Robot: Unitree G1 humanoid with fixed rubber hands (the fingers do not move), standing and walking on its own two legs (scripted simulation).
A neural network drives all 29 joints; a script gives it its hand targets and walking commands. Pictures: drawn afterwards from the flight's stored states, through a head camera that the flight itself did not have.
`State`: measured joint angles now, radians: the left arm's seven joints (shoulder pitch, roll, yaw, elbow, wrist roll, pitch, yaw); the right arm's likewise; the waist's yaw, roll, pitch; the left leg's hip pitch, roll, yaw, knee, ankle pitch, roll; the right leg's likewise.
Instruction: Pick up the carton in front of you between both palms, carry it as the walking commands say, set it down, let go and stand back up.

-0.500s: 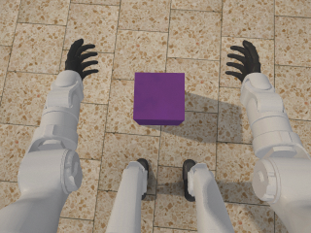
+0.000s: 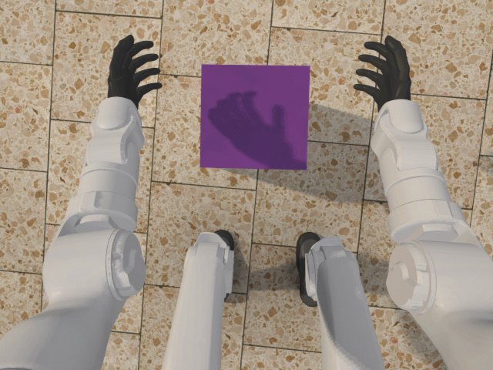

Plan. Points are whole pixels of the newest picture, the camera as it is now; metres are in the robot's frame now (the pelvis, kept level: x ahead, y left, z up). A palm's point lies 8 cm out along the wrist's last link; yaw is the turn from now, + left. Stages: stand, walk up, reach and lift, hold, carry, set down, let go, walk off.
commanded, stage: reach and lift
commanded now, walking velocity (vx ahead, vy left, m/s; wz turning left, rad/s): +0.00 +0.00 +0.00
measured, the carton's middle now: (254, 126) +0.49 +0.04 -0.43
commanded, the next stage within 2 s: none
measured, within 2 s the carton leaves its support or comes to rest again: leaves its support in 1.38 s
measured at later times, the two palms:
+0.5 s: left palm (168, 120) +0.48 +0.22 -0.35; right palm (345, 121) +0.49 -0.15 -0.35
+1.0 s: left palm (176, 120) +0.48 +0.21 -0.36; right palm (335, 119) +0.50 -0.13 -0.36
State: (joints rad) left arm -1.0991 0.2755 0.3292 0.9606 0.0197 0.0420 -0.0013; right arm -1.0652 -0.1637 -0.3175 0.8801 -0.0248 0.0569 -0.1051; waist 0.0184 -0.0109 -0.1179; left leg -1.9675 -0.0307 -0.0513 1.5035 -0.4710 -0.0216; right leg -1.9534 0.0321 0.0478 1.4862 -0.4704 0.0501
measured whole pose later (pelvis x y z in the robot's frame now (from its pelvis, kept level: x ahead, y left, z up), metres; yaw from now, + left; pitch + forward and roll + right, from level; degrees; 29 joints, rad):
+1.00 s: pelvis -0.05 -0.01 -0.18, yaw +0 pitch +38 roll -1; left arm -1.44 0.39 0.05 1.17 -0.24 0.02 0.08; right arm -1.42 -0.28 -0.08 1.11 0.21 0.03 -0.15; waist 0.03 -0.02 0.34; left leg -2.28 -0.02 -0.05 2.18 -0.56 -0.03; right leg -2.27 0.06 0.04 2.17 -0.57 0.07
